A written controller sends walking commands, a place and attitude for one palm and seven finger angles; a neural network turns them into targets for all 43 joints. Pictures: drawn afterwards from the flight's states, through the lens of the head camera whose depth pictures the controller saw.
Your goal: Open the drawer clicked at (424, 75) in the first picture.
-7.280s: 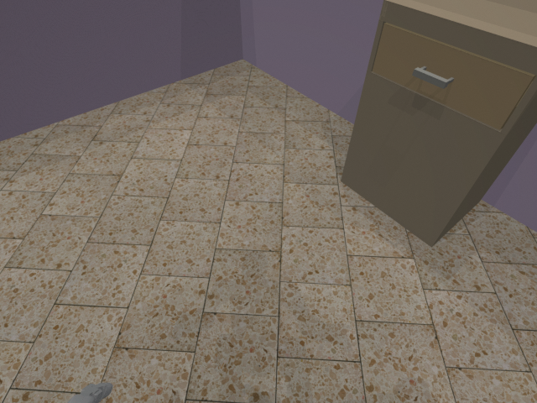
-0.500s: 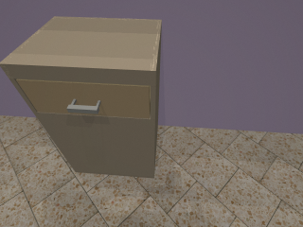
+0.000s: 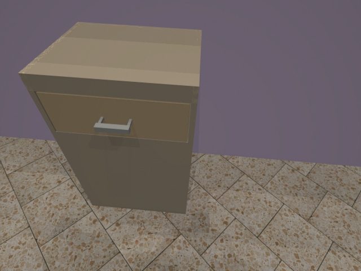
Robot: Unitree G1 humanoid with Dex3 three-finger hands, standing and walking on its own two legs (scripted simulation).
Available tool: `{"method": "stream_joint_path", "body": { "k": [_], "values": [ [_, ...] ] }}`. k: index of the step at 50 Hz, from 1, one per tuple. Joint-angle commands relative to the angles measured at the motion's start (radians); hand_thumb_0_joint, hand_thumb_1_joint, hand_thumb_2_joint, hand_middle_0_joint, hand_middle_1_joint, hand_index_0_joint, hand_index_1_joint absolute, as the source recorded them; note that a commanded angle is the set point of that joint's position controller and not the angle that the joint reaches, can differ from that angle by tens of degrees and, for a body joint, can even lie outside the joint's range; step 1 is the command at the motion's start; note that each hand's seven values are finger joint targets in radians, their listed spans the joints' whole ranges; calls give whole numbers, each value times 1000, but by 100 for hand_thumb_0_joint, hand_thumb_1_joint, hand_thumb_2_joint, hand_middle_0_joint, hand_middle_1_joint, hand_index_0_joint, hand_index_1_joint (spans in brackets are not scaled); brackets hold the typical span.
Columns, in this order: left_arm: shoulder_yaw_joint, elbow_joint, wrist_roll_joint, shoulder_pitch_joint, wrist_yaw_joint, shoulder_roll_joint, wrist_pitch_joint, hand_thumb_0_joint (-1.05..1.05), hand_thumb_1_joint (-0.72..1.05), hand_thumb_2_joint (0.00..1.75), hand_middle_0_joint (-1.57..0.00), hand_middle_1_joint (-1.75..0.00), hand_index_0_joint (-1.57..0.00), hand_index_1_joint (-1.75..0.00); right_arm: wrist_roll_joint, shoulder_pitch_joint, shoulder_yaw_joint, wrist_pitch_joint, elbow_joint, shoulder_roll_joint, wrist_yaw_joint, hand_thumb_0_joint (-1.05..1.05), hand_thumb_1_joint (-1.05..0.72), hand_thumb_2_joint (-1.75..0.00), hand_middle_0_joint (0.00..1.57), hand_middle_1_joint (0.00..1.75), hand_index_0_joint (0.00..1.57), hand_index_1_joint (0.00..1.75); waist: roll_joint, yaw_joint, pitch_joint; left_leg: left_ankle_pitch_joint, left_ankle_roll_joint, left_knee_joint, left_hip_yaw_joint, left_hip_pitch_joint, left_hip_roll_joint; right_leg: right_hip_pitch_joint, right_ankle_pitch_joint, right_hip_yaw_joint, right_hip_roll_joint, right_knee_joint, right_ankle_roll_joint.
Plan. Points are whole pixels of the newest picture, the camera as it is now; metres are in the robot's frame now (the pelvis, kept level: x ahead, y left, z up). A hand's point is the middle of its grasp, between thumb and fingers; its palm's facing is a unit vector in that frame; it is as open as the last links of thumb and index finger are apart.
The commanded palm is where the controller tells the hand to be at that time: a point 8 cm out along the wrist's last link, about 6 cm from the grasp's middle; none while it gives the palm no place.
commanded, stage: shuffle to correct the standing spot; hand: left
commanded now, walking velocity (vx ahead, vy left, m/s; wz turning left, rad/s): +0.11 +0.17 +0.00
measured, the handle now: (114, 124) +0.58 +0.27 -0.05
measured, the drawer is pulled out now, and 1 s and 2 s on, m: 0.00 0.00 0.00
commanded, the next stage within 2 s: come to a stop and stand still in 0.24 s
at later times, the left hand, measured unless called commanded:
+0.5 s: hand out of the picture +0.04 +0.22 -0.19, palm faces +0.00 -0.98 -0.18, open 7.4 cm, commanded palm none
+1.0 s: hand out of the picture +0.06 +0.22 -0.18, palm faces +0.03 -0.97 -0.25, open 7.3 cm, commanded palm none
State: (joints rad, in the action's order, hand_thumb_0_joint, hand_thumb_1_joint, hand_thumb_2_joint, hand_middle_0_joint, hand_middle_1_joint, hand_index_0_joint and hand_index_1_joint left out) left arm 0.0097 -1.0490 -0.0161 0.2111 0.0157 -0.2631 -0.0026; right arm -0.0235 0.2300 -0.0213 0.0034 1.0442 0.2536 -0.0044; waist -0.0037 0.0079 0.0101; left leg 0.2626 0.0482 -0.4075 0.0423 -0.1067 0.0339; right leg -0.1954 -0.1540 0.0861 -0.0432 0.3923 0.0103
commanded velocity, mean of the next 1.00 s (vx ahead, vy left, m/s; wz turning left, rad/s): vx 0.00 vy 0.03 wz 0.00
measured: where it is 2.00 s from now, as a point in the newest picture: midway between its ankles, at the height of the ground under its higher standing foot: outside the picture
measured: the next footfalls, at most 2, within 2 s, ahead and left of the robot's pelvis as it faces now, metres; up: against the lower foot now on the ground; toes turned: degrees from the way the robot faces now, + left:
right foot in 0.62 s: +0.09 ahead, -0.09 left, +0.00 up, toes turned -2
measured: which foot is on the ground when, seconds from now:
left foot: down 0.00-1.00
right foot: down 0.00-0.34, up 0.36-0.60, down 0.62-1.00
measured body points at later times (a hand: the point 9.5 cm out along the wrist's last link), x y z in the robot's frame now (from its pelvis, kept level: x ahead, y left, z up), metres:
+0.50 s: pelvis +0.04 +0.05 -0.01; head +0.05 +0.06 +0.44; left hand +0.04 +0.27 -0.17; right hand -0.01 -0.17 -0.16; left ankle -0.02 +0.08 -0.74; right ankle +0.05 -0.10 -0.72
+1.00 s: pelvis +0.02 +0.03 -0.02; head +0.00 +0.01 +0.43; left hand +0.06 +0.27 -0.16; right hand +0.05 -0.20 -0.18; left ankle -0.02 +0.08 -0.74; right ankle +0.05 -0.08 -0.74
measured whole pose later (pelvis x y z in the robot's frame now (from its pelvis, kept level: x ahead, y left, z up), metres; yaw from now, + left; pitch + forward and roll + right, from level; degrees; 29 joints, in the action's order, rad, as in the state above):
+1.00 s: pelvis +0.02 +0.03 -0.02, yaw -2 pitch -3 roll +2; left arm 0.00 -1.02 -0.01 0.27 0.04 -0.16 -0.02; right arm -0.02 0.31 -0.01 0.00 0.99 0.18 -0.05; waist 0.02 0.01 0.01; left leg 0.35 0.10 -0.50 0.10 -0.10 0.11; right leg -0.28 -0.31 0.00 -0.02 0.63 -0.06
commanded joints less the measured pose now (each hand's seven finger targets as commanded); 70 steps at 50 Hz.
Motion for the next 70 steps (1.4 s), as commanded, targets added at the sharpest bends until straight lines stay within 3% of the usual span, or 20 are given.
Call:
{"method": "stream_joint_path", "body": {
  "k": [1, 12, 15, 17, 18, 22, 27, 31, 34, 37, 38, 39, 40, 42, 43, 46, 50, 52, 54, 70],
  "values": [
    [-17, 32, 3, 41, 19, -67, 6, 0, 90, 90, -20, -30, -20, -30, 5, 33, 26, 9, -21, 109, -10, 0, -90, -90, 20, 30, 20, 30, 10, 1, 20, -37, -20, 122, -120, -158, -138, 102, 8, -94, -92, -29, -21],
    [-66, 45, -5, 143, 31, -90, -4, 0, 90, 90, -20, -30, -20, -30, 4, 140, 36, -18, -23, 42, -9, 0, -90, -90, 20, 30, 20, 30, -102, 0, 74, 95, -17, -78, -18, -224, -55, 3, -259, -243, -216, -77, -110],
    [-68, 58, -6, 123, 31, -50, -11, 0, 90, 90, -20, -30, -20, -30, 6, 197, 38, -11, -14, 35, -11, 0, -90, -90, 20, 30, 20, 30, 0, -21, 79, 37, -3, 14, -70, -153, -92, -72, -204, -145, -148, 40, -86],
    [-51, 78, -13, 94, 30, 26, -19, 0, 90, 90, -20, -30, -20, -30, 4, 256, 52, -7, -1, 88, -20, 0, -90, -90, 20, 30, 20, 30, 231, -45, 100, -139, 45, 140, -265, -49, -236, -224, -231, 33, -1, 314, -26],
    [-41, 92, -16, 66, 34, 41, -20, 0, 90, 90, -20, -30, -20, -30, 4, 279, 53, -4, 9, 73, -28, 0, -90, -90, 20, 30, 20, 30, 223, -60, 124, -310, 80, 158, -310, 32, -266, -338, -346, 7, 12, 433, -18],
    [-31, 65, 5, 83, 33, 75, -9, 0, 90, 90, -20, -30, -20, -30, 6, 234, 33, 18, 8, 26, -54, 0, -90, -90, 20, 30, 20, 30, 44, -25, 76, -935, 90, 46, -201, 96, -266, -261, -263, -49, -41, 384, -8],
    [-32, 39, 14, 135, 46, 63, -13, 0, 90, 90, -20, -30, -20, -30, 22, 221, 47, 21, 30, 25, -64, 0, -90, -90, 20, 30, 20, 30, 55, 2, 29, -1083, -1, 12, -143, 91, -236, -67, -83, -21, 4, 174, -20],
    [-42, 39, 10, 176, 55, 40, -14, 0, 90, 90, -20, -30, -20, -30, 24, 209, 54, 13, 31, -9, -63, 0, -90, -90, 20, 30, 20, 30, 54, 17, 26, -915, -47, -59, -134, -30, -181, 71, 182, -102, -20, 136, -65],
    [-48, 48, 10, 158, 53, 18, -13, 0, 90, 90, -20, -30, -20, -30, 20, 210, 61, -6, 26, -39, -60, 0, -90, -90, 20, 30, 20, 30, -50, -7, 17, -453, -67, -108, -86, -125, -110, 102, 499, -183, -133, 164, -128],
    [-38, 72, 11, 81, 49, 33, -15, 0, 90, 90, -20, -30, -20, -30, 16, 201, 53, -10, 35, -66, -47, 0, -90, -90, 20, 30, 20, 30, -51, -31, 39, -186, -30, -3, -105, -114, -121, 11, 279, -174, -116, 107, -105],
    [-36, 79, 10, 69, 46, 39, -16, 0, 90, 90, -20, -30, -20, -30, 12, 187, 49, -7, 32, -58, -44, 0, -90, -90, 20, 30, 20, 30, -34, -24, 60, -159, -18, 41, -127, -144, -141, 16, 184, -157, -81, 93, -79],
    [-45, 46, 4, 146, 81, -9, 8, 0, 90, 90, -20, -30, -20, -30, 23, 118, 55, 16, -43, 17, -47, 0, -90, -90, 20, 30, 20, 30, -102, 2, -14, -658, -33, -107, -96, -111, -181, 44, 614, -117, -85, 229, -41],
    [-42, 81, 16, 140, 76, 4, 14, 0, 90, 90, -20, -30, -20, -30, 14, 199, 59, 24, -74, 22, -48, 0, -90, -90, 20, 30, 20, 30, 71, -10, -179, -800, -80, -76, -137, -60, -158, 129, 415, -110, -77, 332, -88],
    [-24, 84, 19, 80, 57, 26, -6, 0, 90, 90, -20, -30, -20, -30, 7, 142, 40, 25, -67, 4, -53, 0, -90, -90, 20, 30, 20, 30, 286, -12, -52, -1023, -62, 1, -156, 43, -224, -111, -183, -54, 3, 322, -70],
    [-25, 86, 12, 68, 52, 31, -16, 0, 90, 90, -20, -30, -20, -30, 4, 152, 37, 20, -74, 0, -58, 0, -90, -90, 20, 30, 20, 30, 276, -11, 5, -1026, -37, 16, -155, 35, -241, -162, -292, -48, 26, 365, -66],
    [-23, 73, 9, 69, 36, 34, -19, 0, 90, 90, -20, -30, -20, -30, 0, 133, 31, 15, -96, 7, -55, 0, -90, -90, 20, 30, 20, 30, 63, 7, 86, -765, 23, 25, -157, -63, -242, -140, -247, -68, 9, 353, -73],
    [-13, 51, 8, 96, 18, 23, 6, 0, 90, 90, -20, -30, -20, -30, 10, 95, 22, 14, -110, 17, -40, 0, -90, -90, 20, 30, 20, 30, -95, -5, 144, -11, 11, 39, -136, -181, -123, -75, -101, -243, -58, 45, -99],
    [-8, 56, 8, 75, 14, 2, 2, 0, 90, 90, -20, -30, -20, -30, 4, 137, 21, 12, -92, 11, -30, 0, -90, -90, 20, 30, 20, 30, -20, -34, 172, 168, 8, 95, -154, -166, -90, -162, -251, -261, -61, 20, -112],
    [-9, 56, 5, 80, 12, 12, 5, 0, 90, 90, -20, -30, -20, -30, 2, 134, 24, 11, -80, 32, -28, 0, -90, -90, 20, 30, 20, 30, -90, -28, 147, 180, 26, 105, -167, -177, -124, -122, -219, -236, -25, 27, -90],
    [-10, -20, 13, 136, 12, 34, 38, 0, 90, 90, -20, -30, -20, -30, 9, 226, -4, 24, 42, -36, -29, 0, -90, -90, 20, 30, 20, 30, -30, -27, 71, 48, 7, 48, -85, -141, -91, -46, -232, -287, -71, -94, -99]
  ]
}}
